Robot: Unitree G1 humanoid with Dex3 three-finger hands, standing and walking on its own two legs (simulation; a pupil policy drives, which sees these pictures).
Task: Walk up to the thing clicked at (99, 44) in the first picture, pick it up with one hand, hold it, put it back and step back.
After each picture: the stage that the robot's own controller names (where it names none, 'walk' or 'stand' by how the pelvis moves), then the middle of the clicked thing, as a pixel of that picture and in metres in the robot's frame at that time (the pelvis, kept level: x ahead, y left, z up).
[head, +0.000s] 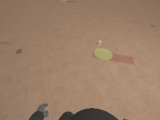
stand; (99, 43) +1.69 -0.26 -0.72
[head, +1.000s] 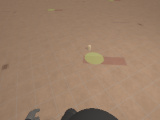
walk; (89, 47) +1.57 +0.11 -0.70
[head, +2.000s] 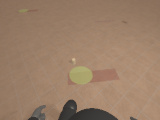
walk; (73, 61) +1.01 +0.32 -0.72
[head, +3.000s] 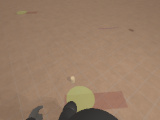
walk; (72, 79) +0.63 +0.24 -0.71
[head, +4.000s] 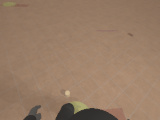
walk; (67, 94) +0.36 +0.20 -0.70
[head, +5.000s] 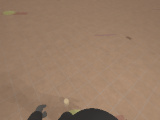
stand; (66, 102) +0.30 +0.21 -0.72
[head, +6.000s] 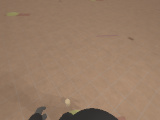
stand; (67, 102) +0.30 +0.20 -0.73
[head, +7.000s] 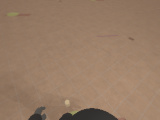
stand; (67, 103) +0.29 +0.21 -0.73
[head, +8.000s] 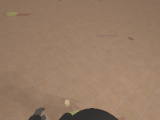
stand; (67, 103) +0.29 +0.21 -0.73
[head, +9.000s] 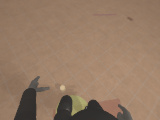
go down; (62, 88) +0.32 +0.22 -0.64
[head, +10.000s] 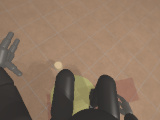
go down; (58, 66) +0.37 +0.24 -0.30
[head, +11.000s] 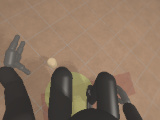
close in; (52, 63) +0.37 +0.25 -0.27
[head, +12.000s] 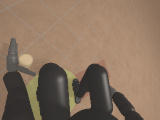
close; (25, 61) +0.35 +0.27 -0.22
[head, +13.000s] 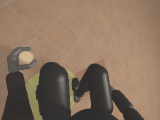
close; (25, 59) +0.35 +0.28 -0.22
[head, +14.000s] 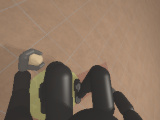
lift; (35, 60) +0.33 +0.26 -0.21
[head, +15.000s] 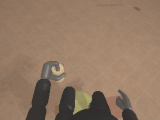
lift; (58, 73) +0.31 +0.19 +0.00
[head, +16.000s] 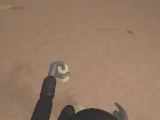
hold; (63, 73) +0.33 +0.17 +0.01
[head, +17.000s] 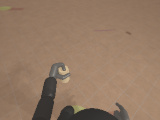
hold; (64, 74) +0.32 +0.17 +0.00
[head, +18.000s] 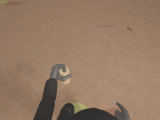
hold; (65, 75) +0.32 +0.16 -0.02
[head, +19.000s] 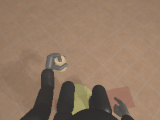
crouch; (60, 64) +0.38 +0.19 -0.07
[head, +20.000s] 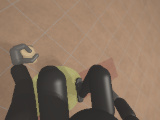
lower; (29, 55) +0.38 +0.27 -0.22
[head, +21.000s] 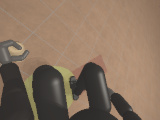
lower; (17, 52) +0.40 +0.29 -0.22
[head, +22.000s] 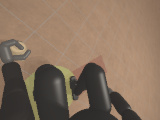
lower; (19, 52) +0.40 +0.29 -0.23
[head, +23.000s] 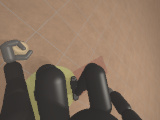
lower; (21, 52) +0.39 +0.29 -0.23
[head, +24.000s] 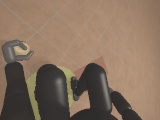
loosen; (22, 52) +0.39 +0.28 -0.22
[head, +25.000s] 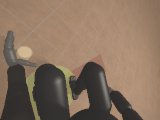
withdraw; (23, 55) +0.38 +0.26 -0.23
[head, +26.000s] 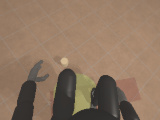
walk; (64, 62) +0.41 +0.21 -0.32
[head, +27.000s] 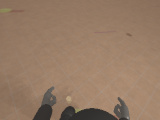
stand; (68, 99) +0.33 +0.17 -0.65
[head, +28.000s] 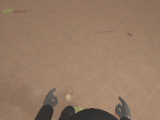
stand; (68, 98) +0.34 +0.18 -0.67
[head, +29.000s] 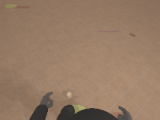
stand; (69, 95) +0.35 +0.18 -0.68
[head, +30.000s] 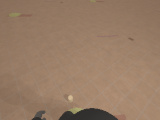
walk; (70, 98) +0.36 +0.18 -0.72
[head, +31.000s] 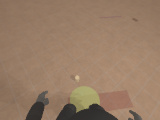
walk; (77, 78) +0.51 +0.11 -0.70
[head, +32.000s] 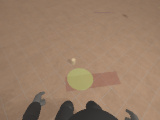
walk; (73, 61) +0.81 +0.18 -0.70
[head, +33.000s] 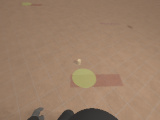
stand; (79, 62) +0.99 +0.16 -0.71
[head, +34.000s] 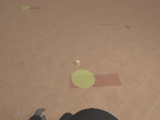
stand; (77, 63) +1.00 +0.19 -0.72
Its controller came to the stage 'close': yes
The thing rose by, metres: 0.71
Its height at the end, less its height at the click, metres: +0.00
